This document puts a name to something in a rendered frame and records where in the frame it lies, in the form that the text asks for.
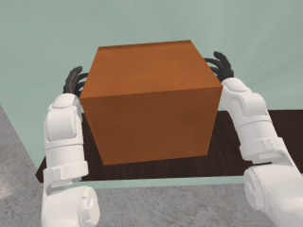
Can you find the robot right upper arm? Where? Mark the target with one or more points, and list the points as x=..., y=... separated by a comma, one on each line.
x=277, y=190

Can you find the robot left upper arm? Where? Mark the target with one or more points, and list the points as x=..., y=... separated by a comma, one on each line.
x=72, y=207

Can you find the carton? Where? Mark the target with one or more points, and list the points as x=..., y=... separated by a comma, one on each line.
x=150, y=102

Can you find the robot right forearm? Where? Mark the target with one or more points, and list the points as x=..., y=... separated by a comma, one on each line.
x=253, y=124

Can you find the table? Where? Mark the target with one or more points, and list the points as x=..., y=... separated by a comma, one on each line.
x=223, y=157

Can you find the robot left forearm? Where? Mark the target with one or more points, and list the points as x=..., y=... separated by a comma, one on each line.
x=63, y=137

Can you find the robot right hand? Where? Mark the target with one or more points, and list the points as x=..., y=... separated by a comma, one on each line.
x=224, y=70

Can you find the robot left hand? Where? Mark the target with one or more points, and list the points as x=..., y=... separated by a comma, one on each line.
x=72, y=84

